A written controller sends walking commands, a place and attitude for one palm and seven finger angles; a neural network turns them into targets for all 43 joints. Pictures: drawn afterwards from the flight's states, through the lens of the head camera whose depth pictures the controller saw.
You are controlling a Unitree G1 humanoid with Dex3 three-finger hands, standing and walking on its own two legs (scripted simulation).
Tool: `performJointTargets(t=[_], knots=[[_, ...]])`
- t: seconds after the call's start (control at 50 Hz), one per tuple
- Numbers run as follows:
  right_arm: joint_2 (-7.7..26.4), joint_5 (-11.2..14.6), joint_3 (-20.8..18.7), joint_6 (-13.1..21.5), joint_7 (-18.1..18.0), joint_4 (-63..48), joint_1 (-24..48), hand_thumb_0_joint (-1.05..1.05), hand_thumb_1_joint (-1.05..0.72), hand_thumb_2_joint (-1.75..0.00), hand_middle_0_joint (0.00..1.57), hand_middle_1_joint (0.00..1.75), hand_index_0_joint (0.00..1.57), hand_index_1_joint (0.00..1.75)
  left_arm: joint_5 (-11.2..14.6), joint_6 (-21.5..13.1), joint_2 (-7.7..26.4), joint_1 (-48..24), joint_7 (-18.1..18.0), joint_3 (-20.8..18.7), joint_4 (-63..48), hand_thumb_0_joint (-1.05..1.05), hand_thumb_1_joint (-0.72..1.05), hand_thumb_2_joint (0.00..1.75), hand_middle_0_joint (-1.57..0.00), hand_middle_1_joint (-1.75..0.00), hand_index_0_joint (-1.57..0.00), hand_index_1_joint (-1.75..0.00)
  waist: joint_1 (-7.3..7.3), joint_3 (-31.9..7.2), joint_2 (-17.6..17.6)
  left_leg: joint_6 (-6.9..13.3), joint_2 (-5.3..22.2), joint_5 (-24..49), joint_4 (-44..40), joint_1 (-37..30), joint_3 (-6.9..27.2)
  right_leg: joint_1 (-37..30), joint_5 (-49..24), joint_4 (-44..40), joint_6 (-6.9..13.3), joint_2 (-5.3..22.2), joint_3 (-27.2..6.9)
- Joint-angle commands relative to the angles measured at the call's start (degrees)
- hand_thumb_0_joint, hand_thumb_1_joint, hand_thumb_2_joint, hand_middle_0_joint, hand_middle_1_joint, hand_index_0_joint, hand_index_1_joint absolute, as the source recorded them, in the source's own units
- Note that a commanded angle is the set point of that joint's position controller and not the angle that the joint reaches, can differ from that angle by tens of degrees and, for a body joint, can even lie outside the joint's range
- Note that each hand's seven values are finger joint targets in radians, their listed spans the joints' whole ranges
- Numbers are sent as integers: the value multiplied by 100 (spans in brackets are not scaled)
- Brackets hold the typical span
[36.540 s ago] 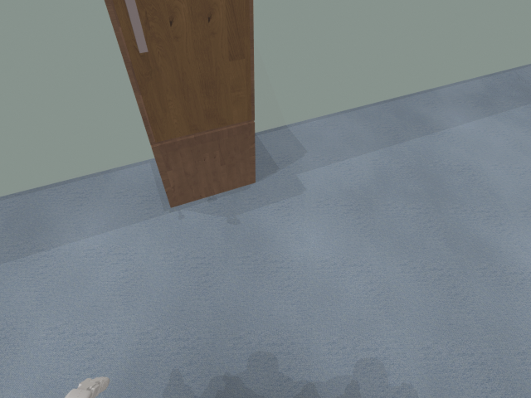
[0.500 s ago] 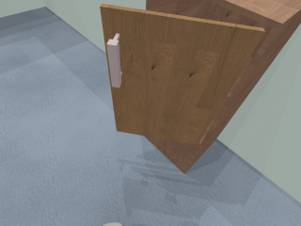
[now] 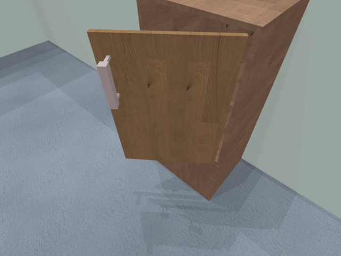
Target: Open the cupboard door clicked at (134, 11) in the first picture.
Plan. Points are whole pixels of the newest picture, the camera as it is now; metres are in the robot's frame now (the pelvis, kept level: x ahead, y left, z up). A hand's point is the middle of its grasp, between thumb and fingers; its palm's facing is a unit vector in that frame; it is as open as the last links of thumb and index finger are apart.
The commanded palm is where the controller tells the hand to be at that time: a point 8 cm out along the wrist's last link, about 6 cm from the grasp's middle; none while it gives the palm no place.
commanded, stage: come to a stop and stand still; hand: left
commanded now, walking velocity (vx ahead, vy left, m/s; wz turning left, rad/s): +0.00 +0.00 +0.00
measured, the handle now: (111, 82) +0.57 +0.20 +0.11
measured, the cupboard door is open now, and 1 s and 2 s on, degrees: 37 37 37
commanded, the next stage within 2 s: look again from close up in 0.54 s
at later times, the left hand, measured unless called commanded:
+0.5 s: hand out of the picture -0.06 +0.13 -0.17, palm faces +0.07 -0.99 -0.15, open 7.4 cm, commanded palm none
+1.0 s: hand out of the picture -0.02 +0.19 -0.17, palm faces +0.03 -0.98 -0.20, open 7.3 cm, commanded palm none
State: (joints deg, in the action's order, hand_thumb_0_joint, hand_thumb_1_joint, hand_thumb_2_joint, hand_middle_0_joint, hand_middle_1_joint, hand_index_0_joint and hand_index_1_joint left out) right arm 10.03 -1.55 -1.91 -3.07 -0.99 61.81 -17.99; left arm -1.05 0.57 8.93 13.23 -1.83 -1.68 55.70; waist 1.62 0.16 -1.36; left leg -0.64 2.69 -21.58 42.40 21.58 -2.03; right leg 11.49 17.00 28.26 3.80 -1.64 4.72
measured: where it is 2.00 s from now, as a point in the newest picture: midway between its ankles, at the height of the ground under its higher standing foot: outside the picture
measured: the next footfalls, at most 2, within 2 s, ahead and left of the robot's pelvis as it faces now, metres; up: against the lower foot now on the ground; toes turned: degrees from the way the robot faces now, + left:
left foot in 0.10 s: +0.03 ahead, +0.11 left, +0.00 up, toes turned +2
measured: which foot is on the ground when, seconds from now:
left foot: up 0.00-0.08, down 0.10-1.00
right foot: down 0.00-1.00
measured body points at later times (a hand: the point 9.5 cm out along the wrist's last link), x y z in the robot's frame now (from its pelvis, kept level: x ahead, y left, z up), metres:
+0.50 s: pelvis -0.02 -0.02 +0.01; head -0.01 -0.02 +0.46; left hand -0.06 +0.19 -0.15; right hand -0.03 -0.22 -0.16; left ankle -0.01 +0.11 -0.74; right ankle -0.02 -0.08 -0.74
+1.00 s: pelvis -0.03 +0.01 +0.00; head -0.05 +0.02 +0.45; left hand -0.02 +0.24 -0.16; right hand -0.04 -0.20 -0.16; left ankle -0.01 +0.11 -0.74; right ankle -0.02 -0.08 -0.74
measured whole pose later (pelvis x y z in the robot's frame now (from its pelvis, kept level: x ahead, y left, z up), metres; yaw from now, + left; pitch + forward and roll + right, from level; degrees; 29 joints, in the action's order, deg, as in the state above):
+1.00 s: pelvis -0.03 +0.01 +0.00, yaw +0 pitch -2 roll +0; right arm 7.6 -1.5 0.2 0.7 -1.5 61.0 -19.6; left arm -1.0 -1.2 8.4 18.6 -2.5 -0.3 60.9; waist 0.4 -1.2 0.0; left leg 2.0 -1.0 -13.5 28.1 12.9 -2.8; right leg 12.5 13.8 27.9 2.5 -0.9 4.1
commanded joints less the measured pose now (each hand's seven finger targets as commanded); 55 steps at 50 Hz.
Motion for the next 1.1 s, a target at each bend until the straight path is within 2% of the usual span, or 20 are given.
performJointTargets(t=[0.0, 0.06, 0.1, 0.12, 0.14, 0.22, 0.32, 0.42, 0.6, 0.62, 0.64, 0.66, 0.68, 0.7, 0.72, 0.76, 0.8, 0.84, 0.92, 1.08], knots=[[41, 60, 20, 215, -37, -261, 13, 0, -90, -90, 20, 30, 20, 30, 6, -165, 666, 322, -9, -84, -72, 0, 90, 90, -20, -30, -20, -30, -170, 195, 708, -81, -20, -2, -549, -245, -84, 47, -1967, -985, 612, 1328, -1157], [19, 88, 73, 314, -93, -16, -295, 0, -90, -90, 20, 30, 20, 30, 67, -173, 572, 393, -10, -44, 95, 0, 90, 90, -20, -30, -20, -30, -85, 97, 348, -22, 83, 1156, -1934, -1219, 78, 217, -1865, -605, 272, 1061, -1041], [230, 63, 79, 407, -150, 36, -238, 0, -90, -90, 20, 30, 20, 30, 91, -173, 392, 590, -2, -3, 205, 0, 90, 90, -20, -30, -20, -30, -243, -28, -210, 181, 582, 2442, -1914, -1368, 415, 87, -1729, -550, -60, 721, -854], [237, 65, 91, 397, -161, 77, -176, 0, -90, -90, 20, 30, 20, 30, 85, -157, 409, 567, -12, 9, 267, 0, 90, 90, -20, -30, -20, -30, -239, -41, -241, 183, 602, 2315, -1938, -1232, 415, -58, -1498, -606, -105, 705, -830], [176, 80, 108, 410, -167, 120, -57, 0, -90, -90, 20, 30, 20, 30, 85, -129, 398, 570, -14, 10, 358, 0, 90, 90, -20, -30, -20, -30, -287, 164, -635, 219, 582, 2186, -2087, -1073, 433, -97, -1327, -634, -152, 703, -808], [116, 102, 153, 377, -171, 177, -25, 0, -90, -90, 20, 30, 20, 30, 77, -135, 382, 675, 14, 83, 607, 0, 90, 90, -20, -30, -20, -30, -244, 553, -103, 162, 440, 1111, -2393, -891, 414, -9, -742, -996, -139, 705, -900], [106, 83, 162, 345, -142, 232, -174, 0, -90, -90, 20, 30, 20, 30, 61, -155, 323, 795, 10, 109, 721, 0, 90, 90, -20, -30, -20, -30, -188, 645, 367, 152, 280, 804, -2415, -1034, 313, 245, 33, -1335, -135, 766, -986], [75, 77, 191, 367, -135, 272, -247, 0, -90, -90, 20, 30, 20, 30, 66, -196, 294, 914, -1, 111, 774, 0, 90, 90, -20, -30, -20, -30, -175, 472, 264, 145, 247, 971, -2365, -1136, 290, 206, -33, -1369, -106, 794, -1017], [-33, 74, 216, 375, -141, 334, -397, 0, -90, -90, 20, 30, 20, 30, 65, -223, 224, 1098, -25, 112, 847, 0, 90, 90, -20, -30, -20, -30, -202, 591, 234, 110, 240, 1046, -2294, -999, 234, 200, -156, -1352, -97, 796, -998], [284, 102, 152, 483, -52, -5, 322, 0, -90, -90, 20, 30, 20, 30, -66, -421, 383, 1486, -255, 126, 985, 0, 90, 90, -20, -30, -20, -30, -440, 737, 61, -67, 163, 671, -968, -437, -70, 126, -3283, -1221, -642, 1208, -1532], [68, 138, 188, 461, -72, -259, 59, 0, -90, -90, 20, 30, 20, 30, -42, -481, 720, 1436, -268, 56, 887, 0, 90, 90, -20, -30, -20, -30, -103, 462, 295, -39, -23, 383, -806, -389, 41, -420, -5711, -921, -638, 1627, -1436], [-113, 126, 145, 468, -112, -216, -361, 0, -90, -90, 20, 30, 20, 30, -21, -445, 626, 1429, -254, 22, 739, 0, 90, 90, -20, -30, -20, -30, -71, -130, 318, 85, -47, 161, -786, -489, 56, -869, -5992, -519, -526, 1609, -1253], [-104, 148, 128, 476, -123, -240, -357, 0, -90, -90, 20, 30, 20, 30, 5, -395, 531, 1417, -248, 54, 718, 0, 90, 90, -20, -30, -20, -30, -90, -489, 442, 83, -69, 264, -814, -551, 30, -988, -5558, -399, -233, 1451, -1066], [-64, 153, 121, 453, -119, -202, -381, 0, -90, -90, 20, 30, 20, 30, 13, -388, 479, 1289, -222, 75, 667, 0, 90, 90, -20, -30, -20, -30, -64, -585, 674, 75, -57, 411, -951, -736, 78, -840, -4485, -508, 32, 1395, -1064], [-56, 140, 99, 424, -102, -191, -449, 0, -90, -90, 20, 30, 20, 30, 15, -383, 445, 1116, -188, 81, 576, 0, 90, 90, -20, -30, -20, -30, -21, -578, 895, 69, -75, 525, -1149, -939, 109, -562, -3097, -689, 149, 1317, -1106], [5, 77, 97, 407, -68, -176, -452, 0, -90, -90, 20, 30, 20, 30, 7, -320, 326, 884, -168, 86, 497, 0, 90, 90, -20, -30, -20, -30, 10, 241, 731, 114, 11, 792, -1417, -1090, 207, 492, -658, -1027, 147, 1110, -1084], [124, 38, 95, 415, -45, -217, -484, 0, -90, -90, 20, 30, 20, 30, 8, -294, 309, 828, -151, 65, 421, 0, 90, 90, -20, -30, -20, -30, -26, 774, 344, 193, 149, 777, -1710, -776, 415, 911, 551, -1122, 79, 878, -1098], [94, 29, 113, 421, -42, -245, -381, 0, -90, -90, 20, 30, 20, 30, -1, -251, 366, 884, -126, 68, 399, 0, 90, 90, -20, -30, -20, -30, -129, 977, -271, 237, 179, 525, -2068, -411, 598, 813, 610, -956, 50, 769, -1009], [267, 31, 114, 463, -69, -336, -386, 0, -90, -90, 20, 30, 20, 30, 7, -227, 359, 957, -74, 75, 390, 0, 90, 90, -20, -30, -20, -30, -180, 754, 92, 311, 226, 165, -2360, -111, 791, 346, 336, -756, -1, 667, -946], [414, 45, 121, 517, -75, -336, -333, 0, -90, -90, 20, 30, 20, 30, 13, -203, 403, 903, -40, 86, 279, 0, 90, 90, -20, -30, -20, -30, -213, 524, 56, 362, 314, 108, -2611, -79, 981, 8, -199, -592, -43, 677, -791]])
